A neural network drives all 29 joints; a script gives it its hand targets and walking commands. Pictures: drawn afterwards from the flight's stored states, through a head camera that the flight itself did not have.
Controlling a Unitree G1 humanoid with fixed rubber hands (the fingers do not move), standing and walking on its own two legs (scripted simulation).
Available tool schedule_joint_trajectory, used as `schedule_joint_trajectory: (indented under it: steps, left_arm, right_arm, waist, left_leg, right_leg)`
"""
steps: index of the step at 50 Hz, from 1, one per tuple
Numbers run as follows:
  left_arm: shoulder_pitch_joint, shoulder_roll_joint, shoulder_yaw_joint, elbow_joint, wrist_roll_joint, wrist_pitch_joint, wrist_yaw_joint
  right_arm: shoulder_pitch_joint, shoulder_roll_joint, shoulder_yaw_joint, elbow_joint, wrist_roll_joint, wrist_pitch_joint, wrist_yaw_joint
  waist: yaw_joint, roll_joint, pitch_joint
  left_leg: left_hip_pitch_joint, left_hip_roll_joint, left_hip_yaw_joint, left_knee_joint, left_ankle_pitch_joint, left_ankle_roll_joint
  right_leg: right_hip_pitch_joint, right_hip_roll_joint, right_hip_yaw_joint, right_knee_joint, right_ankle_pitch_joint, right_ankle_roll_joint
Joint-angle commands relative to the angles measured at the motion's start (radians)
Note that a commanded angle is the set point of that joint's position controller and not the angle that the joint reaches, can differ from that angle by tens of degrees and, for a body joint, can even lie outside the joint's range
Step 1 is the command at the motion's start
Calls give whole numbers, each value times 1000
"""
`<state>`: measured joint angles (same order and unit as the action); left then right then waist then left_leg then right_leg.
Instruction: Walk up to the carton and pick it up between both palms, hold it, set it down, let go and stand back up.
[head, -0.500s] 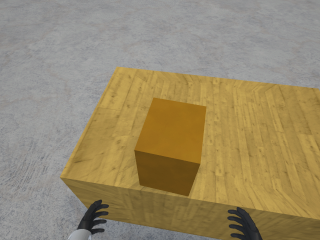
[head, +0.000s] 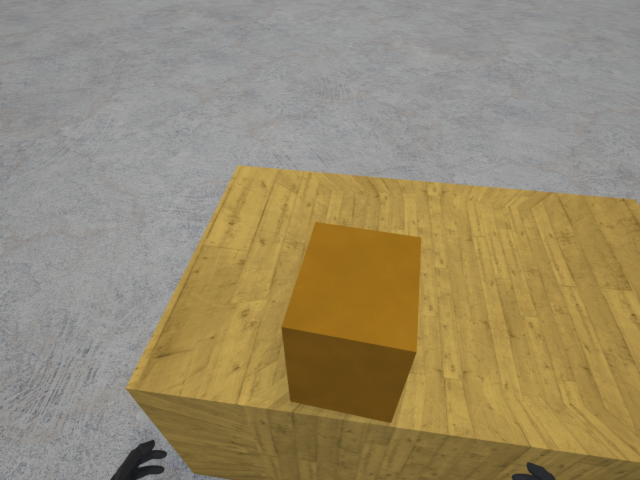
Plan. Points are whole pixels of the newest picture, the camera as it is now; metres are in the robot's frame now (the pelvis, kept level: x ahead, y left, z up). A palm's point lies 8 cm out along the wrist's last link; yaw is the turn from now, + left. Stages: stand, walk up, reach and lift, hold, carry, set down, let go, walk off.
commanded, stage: stand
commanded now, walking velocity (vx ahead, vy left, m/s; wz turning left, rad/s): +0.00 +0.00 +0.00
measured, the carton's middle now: (353, 322) +0.40 -0.02 -0.09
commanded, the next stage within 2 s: none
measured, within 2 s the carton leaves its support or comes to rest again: neither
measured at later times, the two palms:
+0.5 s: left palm out of the picture +0.03 +0.27 -0.11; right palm out of the picture +0.03 -0.28 -0.12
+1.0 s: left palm out of the picture +0.00 +0.27 -0.11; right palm out of the picture +0.01 -0.30 -0.12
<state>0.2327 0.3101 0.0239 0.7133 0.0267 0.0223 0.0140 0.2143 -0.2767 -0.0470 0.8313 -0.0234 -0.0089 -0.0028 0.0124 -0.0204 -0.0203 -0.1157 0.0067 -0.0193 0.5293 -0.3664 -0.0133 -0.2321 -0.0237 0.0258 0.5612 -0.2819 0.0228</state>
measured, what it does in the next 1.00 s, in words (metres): stands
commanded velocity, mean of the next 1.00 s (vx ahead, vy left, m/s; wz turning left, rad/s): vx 0.00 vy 0.00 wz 0.00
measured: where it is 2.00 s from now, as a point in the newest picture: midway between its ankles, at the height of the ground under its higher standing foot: outside the picture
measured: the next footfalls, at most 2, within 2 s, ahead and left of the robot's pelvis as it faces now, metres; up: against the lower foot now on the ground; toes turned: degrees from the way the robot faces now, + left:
none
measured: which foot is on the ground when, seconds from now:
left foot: down 0.00-1.00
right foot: down 0.00-1.00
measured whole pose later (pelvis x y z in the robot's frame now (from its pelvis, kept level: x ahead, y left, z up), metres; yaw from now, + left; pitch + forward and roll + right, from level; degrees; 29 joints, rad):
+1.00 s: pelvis -0.04 -0.01 +0.01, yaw +1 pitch -3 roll +0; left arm 0.17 0.30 0.02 1.07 0.01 -0.01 -0.01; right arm 0.20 -0.32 0.01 1.06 -0.01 0.00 0.01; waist 0.01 0.00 0.03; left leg -0.15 0.01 -0.05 0.43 -0.24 -0.03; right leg -0.24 -0.02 0.00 0.44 -0.15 0.01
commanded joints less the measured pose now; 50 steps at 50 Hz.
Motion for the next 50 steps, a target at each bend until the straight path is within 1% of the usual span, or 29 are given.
schedule_joint_trajectory:
  steps: [1,2,3,4,5,7,8,10,13,14,15,17,19,21,22,27,28,30,32,37,39,41,43,44,46,47,48,49,50]
  left_arm:
    - [-77,193,56,-52,5,-65,-8]
    - [-91,172,59,-39,6,-65,-4]
    - [-75,177,48,-30,-9,-65,-10]
    - [-91,183,53,-10,-6,-70,-4]
    - [-76,206,59,11,-2,-70,-2]
    - [-88,199,52,32,-2,-69,-5]
    - [-78,198,61,43,-12,-73,-3]
    - [-82,223,60,78,-10,-66,-3]
    - [-84,218,50,105,-16,-75,-5]
    - [-82,198,50,124,-10,-71,-6]
    - [-88,224,55,133,-10,-72,-3]
    - [-77,202,38,154,-23,-70,-9]
    - [-105,214,35,156,-9,-69,-8]
    - [-93,185,34,176,-17,-69,-8]
    - [-87,181,36,191,-19,-80,-13]
    - [-82,212,33,223,-17,-64,-12]
    - [-95,255,38,226,-14,-64,-8]
    - [-59,232,42,252,-19,-69,-11]
    - [-93,185,31,241,-13,-63,-9]
    - [-83,206,31,263,-26,-71,-4]
    - [-91,212,32,268,-12,-62,-8]
    - [-111,196,28,265,-14,-68,-11]
    - [-108,229,37,271,-8,-71,-14]
    - [-131,255,44,268,-14,-66,-14]
    - [-128,228,34,278,-20,-58,-11]
    - [-145,261,46,276,-16,-69,-6]
    - [-162,236,41,267,-15,-67,-10]
    - [-118,237,43,276,-14,-62,-9]
    - [-151,215,33,274,-14,-62,-13]
  right_arm:
    - [-35,-210,-37,-80,4,-30,-2]
    - [-63,-210,-38,-65,-5,-32,2]
    - [-38,-216,-25,-79,-7,-31,3]
    - [-21,-205,-19,-49,4,-33,2]
    - [-58,-228,-26,-31,-14,-31,-4]
    - [-47,-227,-16,-34,-7,-29,-1]
    - [-44,-261,-26,-16,-7,-32,-5]
    - [-9,-271,-22,-3,-1,-36,5]
    - [-34,-241,-3,18,8,-33,1]
    - [-46,-257,-8,19,6,-28,-3]
    - [-67,-243,-6,38,10,-21,2]
    - [-44,-229,5,30,13,-31,0]
    - [-69,-281,-4,56,11,-29,-4]
    - [-79,-301,-2,73,14,-25,-3]
    - [-59,-270,-2,85,15,-26,-8]
    - [-54,-259,8,112,14,-26,-9]
    - [-16,-236,15,128,10,-23,-3]
    - [-13,-282,3,140,8,-30,-7]
    - [-78,-284,-1,120,4,-29,-1]
    - [-42,-238,22,130,17,-32,1]
    - [-39,-267,13,148,10,-28,0]
    - [-54,-255,11,142,13,-23,5]
    - [-52,-251,5,134,10,-16,5]
    - [-61,-255,17,148,11,-8,3]
    - [-33,-277,10,160,7,-20,0]
    - [-36,-240,17,155,13,-17,3]
    - [-22,-242,16,160,16,-22,0]
    - [-40,-258,10,164,8,-25,-2]
    - [-69,-240,15,141,6,-18,-5]
  waist:
    - [-7,27,25]
    - [7,-6,0]
    - [1,64,20]
    - [-8,8,34]
    - [4,65,53]
    - [-7,35,27]
    - [14,-10,42]
    - [-12,13,39]
    - [0,-12,71]
    - [1,26,39]
    - [-2,55,25]
    - [-5,-8,14]
    - [2,6,32]
    - [6,27,11]
    - [6,-12,16]
    - [4,43,51]
    - [-18,-25,93]
    - [9,10,74]
    - [-1,25,55]
    - [-12,-5,66]
    - [-5,-39,48]
    - [-11,7,54]
    - [-17,-24,19]
    - [7,8,51]
    - [-8,-72,75]
    - [-14,-26,16]
    - [-19,-42,31]
    - [-14,6,19]
    - [-10,-7,30]
  left_leg:
    - [-133,79,-77,-123,339,50]
    - [-103,76,-65,-103,332,46]
    - [-140,81,-60,-112,331,52]
    - [-148,80,-81,-135,279,50]
    - [-141,74,-81,-149,269,54]
    - [-154,80,-95,-167,268,58]
    - [-170,75,-100,-165,267,61]
    - [-117,95,-108,-178,306,46]
    - [-152,90,-109,-190,186,58]
    - [-157,85,-109,-214,96,52]
    - [-140,85,-116,-229,102,51]
    - [-129,85,-119,-206,161,58]
    - [-136,82,-119,-223,137,43]
    - [-140,79,-117,-220,124,42]
    - [-138,68,-97,-198,123,52]
    - [-152,65,-99,-217,72,50]
    - [-161,73,-111,-245,56,54]
    - [-155,66,-101,-214,57,52]
    - [-136,79,-114,-220,72,50]
    - [-131,87,-111,-213,83,63]
    - [-134,66,-104,-184,43,56]
    - [-113,62,-94,-203,49,61]
    - [-97,59,-91,-191,62,52]
    - [-128,57,-86,-204,57,45]
    - [-127,68,-96,-191,82,53]
    - [-97,57,-87,-184,84,51]
    - [-111,54,-84,-180,96,49]
    - [-74,68,-97,-183,89,49]
    - [-106,82,-112,-198,59,52]
  right_leg:
    - [58,-76,55,-58,298,-71]
    - [37,-76,55,-75,285,-68]
    - [42,-84,77,-85,297,-75]
    - [51,-77,76,-95,280,-80]
    - [55,-77,70,-102,291,-78]
    - [72,-84,64,-84,250,-79]
    - [91,-61,62,-106,257,-69]
    - [74,-70,67,-107,268,-73]
    - [63,-66,75,-143,188,-70]
    - [87,-74,79,-160,159,-70]
    - [89,-87,84,-145,154,-72]
    - [108,-85,85,-152,198,-73]
    - [107,-68,70,-161,203,-57]
    - [97,-70,85,-178,163,-52]
    - [101,-87,100,-198,91,-62]
    - [63,-82,100,-219,76,-62]
    - [47,-77,100,-213,62,-60]
    - [43,-92,110,-232,22,-63]
    - [39,-89,93,-211,63,-71]
    - [41,-103,123,-231,22,-76]
    - [9,-104,145,-268,-89,-80]
    - [0,-103,140,-269,-87,-68]
    - [18,-108,134,-263,-88,-70]
    - [5,-108,131,-275,-121,-67]
    - [-1,-111,130,-285,-79,-67]
    - [34,-114,153,-289,-96,-74]
    - [10,-115,165,-301,-113,-75]
    - [-13,-105,146,-295,-76,-69]
    - [12,-101,122,-269,-65,-64]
